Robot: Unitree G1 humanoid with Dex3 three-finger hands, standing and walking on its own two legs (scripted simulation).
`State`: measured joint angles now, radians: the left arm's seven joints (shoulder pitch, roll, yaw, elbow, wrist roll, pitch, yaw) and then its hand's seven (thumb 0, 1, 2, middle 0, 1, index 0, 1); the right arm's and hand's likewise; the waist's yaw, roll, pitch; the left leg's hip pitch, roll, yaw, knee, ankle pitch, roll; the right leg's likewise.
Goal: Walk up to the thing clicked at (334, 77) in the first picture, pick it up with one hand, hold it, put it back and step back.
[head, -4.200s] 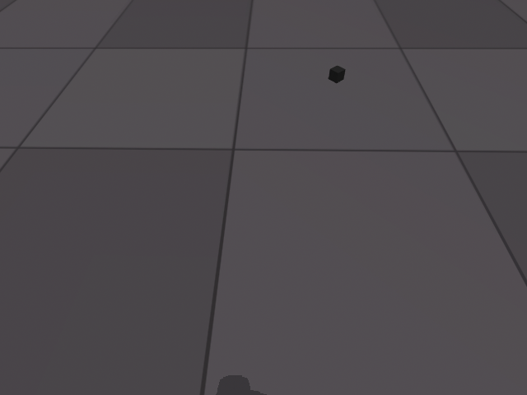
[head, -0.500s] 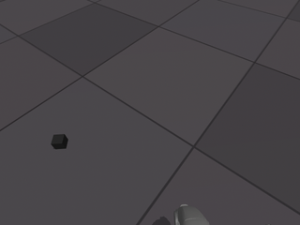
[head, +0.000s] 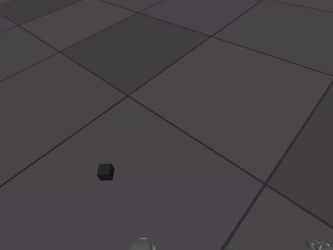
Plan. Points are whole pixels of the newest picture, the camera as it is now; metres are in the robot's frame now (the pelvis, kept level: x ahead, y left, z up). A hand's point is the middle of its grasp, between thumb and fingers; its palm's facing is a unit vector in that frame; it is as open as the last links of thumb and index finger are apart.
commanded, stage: walk up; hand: left
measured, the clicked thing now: (105, 172) +0.68 +0.49 -0.70
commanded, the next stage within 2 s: none
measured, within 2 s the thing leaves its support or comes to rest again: neither
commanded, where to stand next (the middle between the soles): +0.29 +0.27 m, yaw -5 degrees
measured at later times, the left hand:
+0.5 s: hand (12, 238) +0.18 +0.45 -0.09, palm faces +0.00 -0.82 -0.57, open 7.4 cm
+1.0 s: hand out of the picture +0.29 +0.61 -0.12, palm faces -0.08 -0.87 -0.48, open 7.4 cm
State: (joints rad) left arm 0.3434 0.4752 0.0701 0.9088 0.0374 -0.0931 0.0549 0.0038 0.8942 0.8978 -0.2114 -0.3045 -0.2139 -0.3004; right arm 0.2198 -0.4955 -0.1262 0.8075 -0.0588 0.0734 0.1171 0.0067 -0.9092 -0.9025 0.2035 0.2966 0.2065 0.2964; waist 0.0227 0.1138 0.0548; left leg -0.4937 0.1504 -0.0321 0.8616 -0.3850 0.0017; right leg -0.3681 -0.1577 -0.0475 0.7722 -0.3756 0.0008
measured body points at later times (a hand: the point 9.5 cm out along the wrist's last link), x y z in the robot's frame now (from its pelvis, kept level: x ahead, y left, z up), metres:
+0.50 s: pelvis +0.11 +0.15 +0.01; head +0.13 +0.10 +0.45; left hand +0.18 +0.49 -0.06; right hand +0.16 -0.18 -0.14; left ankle +0.12 +0.29 -0.64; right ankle +0.17 +0.02 -0.70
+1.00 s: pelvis +0.20 +0.32 +0.01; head +0.24 +0.30 +0.46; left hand +0.29 +0.65 -0.09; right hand +0.20 -0.01 -0.12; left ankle +0.19 +0.41 -0.70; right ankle +0.27 +0.23 -0.68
